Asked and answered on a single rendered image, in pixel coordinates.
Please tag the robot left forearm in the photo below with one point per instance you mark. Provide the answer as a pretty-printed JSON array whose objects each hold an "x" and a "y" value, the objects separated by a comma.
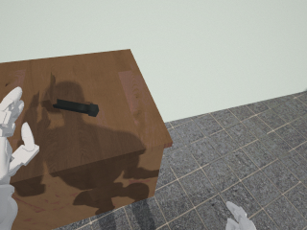
[{"x": 8, "y": 207}]

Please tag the left robot hand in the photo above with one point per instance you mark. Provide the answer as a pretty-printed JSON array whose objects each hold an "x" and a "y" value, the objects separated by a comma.
[{"x": 10, "y": 108}]

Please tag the right robot hand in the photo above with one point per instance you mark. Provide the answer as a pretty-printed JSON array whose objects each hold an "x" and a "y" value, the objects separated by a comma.
[{"x": 241, "y": 217}]

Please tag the counter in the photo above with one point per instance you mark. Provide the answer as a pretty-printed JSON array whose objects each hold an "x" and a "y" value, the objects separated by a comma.
[{"x": 86, "y": 165}]

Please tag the tap lever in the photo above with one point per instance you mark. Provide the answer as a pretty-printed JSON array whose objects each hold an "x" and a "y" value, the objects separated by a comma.
[{"x": 90, "y": 109}]

